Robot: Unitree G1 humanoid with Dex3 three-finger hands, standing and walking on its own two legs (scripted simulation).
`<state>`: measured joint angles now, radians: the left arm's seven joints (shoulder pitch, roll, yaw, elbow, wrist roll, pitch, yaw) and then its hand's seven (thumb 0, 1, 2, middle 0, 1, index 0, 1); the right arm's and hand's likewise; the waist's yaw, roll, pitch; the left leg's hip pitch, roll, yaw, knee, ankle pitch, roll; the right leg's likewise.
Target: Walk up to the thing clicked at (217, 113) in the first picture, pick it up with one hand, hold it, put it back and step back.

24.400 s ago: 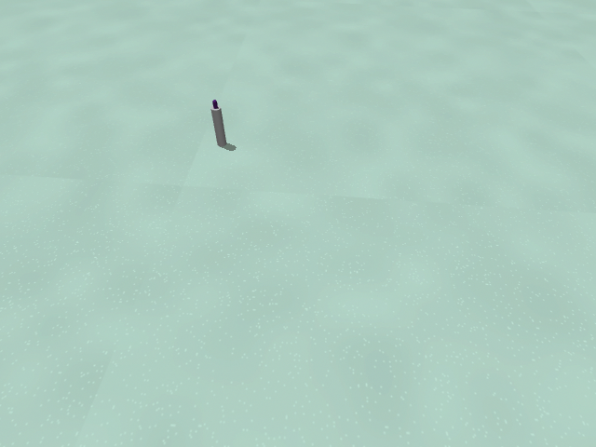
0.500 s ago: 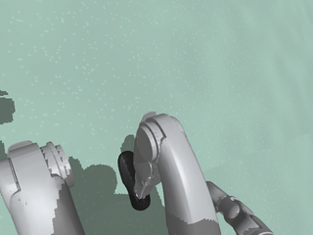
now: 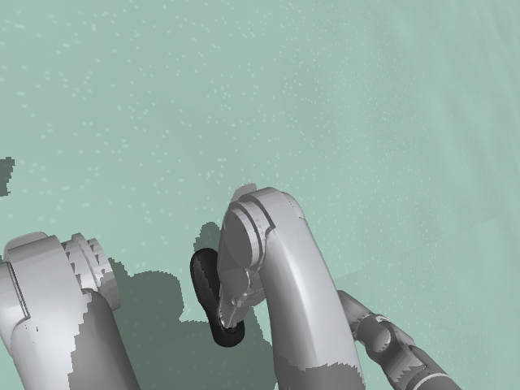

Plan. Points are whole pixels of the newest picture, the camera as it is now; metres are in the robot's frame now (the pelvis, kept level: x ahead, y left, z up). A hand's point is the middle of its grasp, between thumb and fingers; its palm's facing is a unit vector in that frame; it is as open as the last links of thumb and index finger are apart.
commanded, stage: open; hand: left
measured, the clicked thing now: out of the picture +0.46 +0.29 -0.16
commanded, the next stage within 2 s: withdraw in 0.26 s
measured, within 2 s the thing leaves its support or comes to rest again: neither
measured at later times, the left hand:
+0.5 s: hand out of the picture +0.47 +0.28 -0.15, palm faces +0.32 -0.95 +0.01, open 15.4 cm
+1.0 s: hand out of the picture +0.43 +0.39 -0.03, palm faces +0.34 -0.91 -0.24, open 17.4 cm
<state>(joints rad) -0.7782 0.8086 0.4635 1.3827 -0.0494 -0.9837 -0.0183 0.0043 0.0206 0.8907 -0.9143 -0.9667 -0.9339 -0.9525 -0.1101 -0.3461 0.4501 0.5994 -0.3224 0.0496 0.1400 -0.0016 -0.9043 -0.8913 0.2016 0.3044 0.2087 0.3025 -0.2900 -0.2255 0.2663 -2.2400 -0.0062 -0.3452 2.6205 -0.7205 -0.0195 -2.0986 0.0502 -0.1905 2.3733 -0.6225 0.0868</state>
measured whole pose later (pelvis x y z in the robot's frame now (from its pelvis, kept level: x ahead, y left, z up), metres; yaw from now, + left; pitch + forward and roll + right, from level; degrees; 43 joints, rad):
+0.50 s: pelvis +0.00 +0.00 +0.00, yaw -1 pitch +17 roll -17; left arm -0.79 0.84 0.48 1.39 -0.04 -1.00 -0.04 0.00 -0.43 0.21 -0.33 -0.27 -0.33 -0.27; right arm -0.11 -0.35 0.47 0.57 -0.32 0.07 0.13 0.00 -0.90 -0.89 0.20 0.30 0.21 0.30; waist -0.29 -0.23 0.26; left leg -2.24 0.00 -0.35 2.62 -0.71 -0.02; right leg -2.10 0.06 -0.20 2.36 -0.61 0.08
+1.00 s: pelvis +0.00 +0.00 +0.04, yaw +4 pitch +27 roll -12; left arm -0.73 0.80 0.51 1.11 0.08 -0.48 -0.15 -0.01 -0.54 0.04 -0.07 -0.07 -0.09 -0.06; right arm 0.06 -0.30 0.21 0.57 -0.10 0.16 0.08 0.00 -0.92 -0.90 0.20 0.31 0.21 0.30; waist -0.20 -0.06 0.00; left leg -2.23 0.02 -0.20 2.43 -0.68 0.01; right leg -2.12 0.01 -0.10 2.27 -0.63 0.05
